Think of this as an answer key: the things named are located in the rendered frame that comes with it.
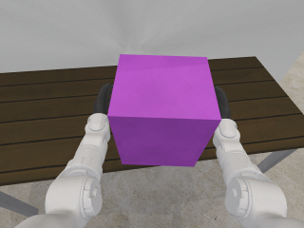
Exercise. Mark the left robot forearm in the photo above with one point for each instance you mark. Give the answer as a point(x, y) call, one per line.
point(90, 155)

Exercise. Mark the robot right hand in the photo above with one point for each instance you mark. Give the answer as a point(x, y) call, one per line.
point(223, 104)

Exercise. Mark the carton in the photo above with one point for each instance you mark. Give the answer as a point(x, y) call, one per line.
point(163, 109)

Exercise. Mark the robot left upper arm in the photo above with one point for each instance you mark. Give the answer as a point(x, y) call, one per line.
point(71, 203)

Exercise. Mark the right robot forearm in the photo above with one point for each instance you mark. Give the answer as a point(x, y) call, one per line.
point(232, 158)

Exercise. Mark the robot left hand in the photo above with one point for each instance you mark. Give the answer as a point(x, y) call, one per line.
point(101, 103)

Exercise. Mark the table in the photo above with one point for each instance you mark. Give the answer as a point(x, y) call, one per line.
point(43, 117)

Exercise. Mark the robot right upper arm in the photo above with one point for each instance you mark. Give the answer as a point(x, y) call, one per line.
point(258, 204)

